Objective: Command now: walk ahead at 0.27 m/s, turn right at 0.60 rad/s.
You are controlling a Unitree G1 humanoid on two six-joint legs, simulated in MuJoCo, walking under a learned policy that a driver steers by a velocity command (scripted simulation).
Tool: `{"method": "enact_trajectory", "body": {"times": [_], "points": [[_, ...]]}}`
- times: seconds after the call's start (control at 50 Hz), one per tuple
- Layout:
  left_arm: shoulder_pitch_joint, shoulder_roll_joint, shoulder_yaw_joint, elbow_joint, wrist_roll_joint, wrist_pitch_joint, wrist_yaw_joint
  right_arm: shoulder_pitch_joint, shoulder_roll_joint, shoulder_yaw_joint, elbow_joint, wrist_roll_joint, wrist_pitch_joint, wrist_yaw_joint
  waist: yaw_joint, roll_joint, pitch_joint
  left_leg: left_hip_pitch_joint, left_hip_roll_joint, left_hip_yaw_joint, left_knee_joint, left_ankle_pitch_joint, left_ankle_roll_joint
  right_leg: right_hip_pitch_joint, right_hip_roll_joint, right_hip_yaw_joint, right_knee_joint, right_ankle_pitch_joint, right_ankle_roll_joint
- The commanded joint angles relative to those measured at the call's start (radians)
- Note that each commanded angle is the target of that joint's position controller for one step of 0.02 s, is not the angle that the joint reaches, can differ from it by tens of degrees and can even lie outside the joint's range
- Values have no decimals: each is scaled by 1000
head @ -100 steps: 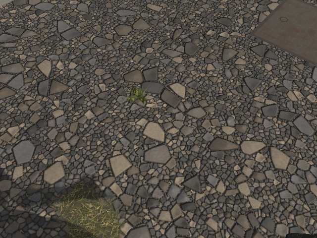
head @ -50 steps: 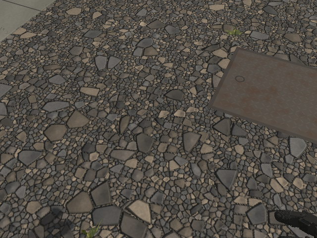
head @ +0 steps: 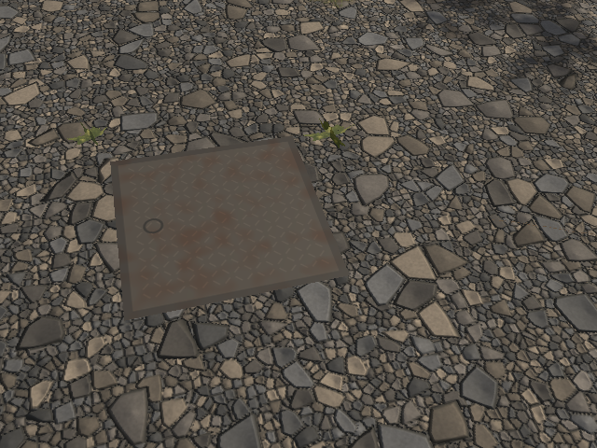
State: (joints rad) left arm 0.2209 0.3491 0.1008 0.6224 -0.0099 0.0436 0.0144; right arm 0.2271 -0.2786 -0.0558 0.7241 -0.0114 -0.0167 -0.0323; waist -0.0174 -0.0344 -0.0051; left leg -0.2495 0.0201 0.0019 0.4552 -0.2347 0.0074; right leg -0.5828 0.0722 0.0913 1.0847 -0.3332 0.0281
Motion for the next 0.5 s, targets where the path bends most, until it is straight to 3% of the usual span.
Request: {"method": "enact_trajectory", "body": {"times": [0.02,0.08,0.16,0.24,0.28,0.3,0.32,0.34,0.36,0.38,0.4,0.42,0.44,0.48,0.5], "points": [[-58,54,14,-84,-7,-24,-8,-2,-143,-35,-69,3,-25,-12,-28,179,20,172,231,-233,-278,-240,134,-223,-74,-32,80,65,29],[-118,34,4,-111,-8,-36,-16,62,-164,-45,-52,2,-33,-7,-67,183,35,226,254,-185,-299,-200,151,-234,-103,-42,-42,99,42],[-147,4,-13,-126,-10,-48,-37,67,-205,-63,-38,11,-40,5,-70,192,49,183,279,-85,-309,-114,154,-110,-135,-82,-238,112,24],[-148,14,-16,-128,-13,-47,-53,61,-230,-76,-20,33,-44,25,-57,189,65,135,295,-10,-284,-89,144,43,-136,-131,-374,52,-27],[-114,23,-12,-120,-14,-45,-56,49,-238,-80,-9,47,-36,34,-24,168,63,121,308,18,-231,-68,130,135,-118,-166,-458,49,-66],[-46,33,-2,-95,-12,-44,-54,32,-235,-78,-7,51,-33,35,22,148,38,79,290,63,-143,34,111,263,-79,-201,-523,79,-90],[80,83,28,-52,-16,-41,-46,49,-198,-65,-2,42,-34,35,78,93,-36,11,239,136,54,196,78,471,-31,-208,-553,83,-121],[268,172,63,-12,-24,-38,-31,37,-136,-41,-26,12,-39,35,160,-80,-121,-191,159,209,433,95,7,720,-159,29,-629,22,-187],[268,302,71,-39,-24,-56,-28,10,-51,-11,-121,-16,-67,33,104,-348,-175,-602,-25,97,761,-365,-56,898,-388,627,-792,-168,-376],[261,204,44,-47,-17,-84,-38,-65,-153,-31,-121,29,-95,37,158,-169,-171,-708,8,-61,873,-310,-37,873,-426,680,-875,-248,-404],[223,138,19,-37,-8,-99,-39,-73,-183,-39,-120,53,-111,46,124,-149,-89,-726,53,-61,851,-212,-5,801,-411,557,-861,-171,-370],[165,91,2,-42,-5,-104,-39,-46,-177,-37,-90,38,-113,46,87,-81,-51,-671,98,-52,790,-122,5,709,-369,425,-841,-67,-327],[100,64,-10,-49,-1,-102,-37,-33,-169,-37,-69,16,-110,47,56,-58,-20,-604,123,-54,709,-50,-1,620,-322,321,-844,50,-295],[43,53,-19,-46,18,-109,-29,2,-148,-35,-37,14,-89,60,14,-82,-10,-504,129,-33,662,52,-14,521,-277,193,-876,288,-266],[46,60,-19,-33,19,-115,-25,10,-135,-31,-24,15,-79,63,9,-63,-12,-492,124,-23,643,93,-24,510,-269,141,-884,386,-262]]}}
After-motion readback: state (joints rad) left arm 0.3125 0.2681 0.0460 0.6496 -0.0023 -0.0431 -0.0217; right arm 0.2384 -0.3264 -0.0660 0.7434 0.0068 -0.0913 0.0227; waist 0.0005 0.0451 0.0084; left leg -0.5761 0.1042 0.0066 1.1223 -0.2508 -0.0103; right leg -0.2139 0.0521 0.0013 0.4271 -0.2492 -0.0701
